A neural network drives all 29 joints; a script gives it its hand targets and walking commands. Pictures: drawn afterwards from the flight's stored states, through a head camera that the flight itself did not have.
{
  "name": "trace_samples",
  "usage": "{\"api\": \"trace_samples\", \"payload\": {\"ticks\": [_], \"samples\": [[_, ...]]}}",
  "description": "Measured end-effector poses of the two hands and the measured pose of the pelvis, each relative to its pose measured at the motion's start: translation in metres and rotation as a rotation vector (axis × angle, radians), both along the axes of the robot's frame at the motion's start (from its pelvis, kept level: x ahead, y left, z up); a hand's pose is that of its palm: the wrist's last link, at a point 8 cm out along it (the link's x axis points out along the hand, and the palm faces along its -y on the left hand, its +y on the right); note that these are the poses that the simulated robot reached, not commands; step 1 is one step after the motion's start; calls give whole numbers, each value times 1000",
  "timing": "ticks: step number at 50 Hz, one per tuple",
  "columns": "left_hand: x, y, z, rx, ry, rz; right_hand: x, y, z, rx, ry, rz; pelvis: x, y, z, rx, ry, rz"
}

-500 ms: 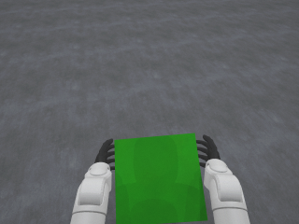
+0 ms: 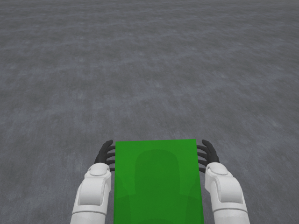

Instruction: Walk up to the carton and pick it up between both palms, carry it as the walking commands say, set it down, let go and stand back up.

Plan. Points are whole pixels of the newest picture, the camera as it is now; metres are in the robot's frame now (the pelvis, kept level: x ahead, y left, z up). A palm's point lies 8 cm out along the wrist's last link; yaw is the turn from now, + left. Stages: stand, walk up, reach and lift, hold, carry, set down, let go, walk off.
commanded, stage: carry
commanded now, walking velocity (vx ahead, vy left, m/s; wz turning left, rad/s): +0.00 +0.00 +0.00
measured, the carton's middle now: (156, 177) +0.30 +0.00 -0.05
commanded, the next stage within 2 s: hold in 0.80 s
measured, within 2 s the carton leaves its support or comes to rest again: neither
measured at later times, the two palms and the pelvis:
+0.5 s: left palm (97, 179) +0.24 +0.15 +0.04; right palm (212, 176) +0.25 -0.14 +0.04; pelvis -0.03 +0.00 +0.00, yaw +0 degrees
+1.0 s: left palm (103, 176) +0.25 +0.14 +0.04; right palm (217, 178) +0.25 -0.15 +0.04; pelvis -0.03 +0.00 +0.00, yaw +0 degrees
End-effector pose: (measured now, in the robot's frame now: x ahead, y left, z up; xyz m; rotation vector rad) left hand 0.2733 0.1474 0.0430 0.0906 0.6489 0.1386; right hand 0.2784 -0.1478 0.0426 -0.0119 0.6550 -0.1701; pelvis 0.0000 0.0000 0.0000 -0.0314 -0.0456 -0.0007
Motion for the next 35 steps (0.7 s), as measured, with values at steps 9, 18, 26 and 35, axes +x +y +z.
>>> {"api": "trace_samples", "payload": {"ticks": [9, 18, 26, 35], "samples": [[-24, 2, -5, -8, 18, 5, -21, 3, 0, -16, 17, 7, -20, 1, 0, -1, -24, 1], [-32, 6, -5, 7, 22, 9, -28, 6, -1, -14, 25, 15, -30, 2, 0, -3, -38, 1], [-29, 4, -4, 13, 28, 8, -26, 5, -2, -17, 31, 11, -31, 1, 1, -1, -34, 1], [-25, 1, -4, 20, 39, 10, -22, 2, -3, -13, 42, 11, -28, -2, 1, 2, -28, 0]]}}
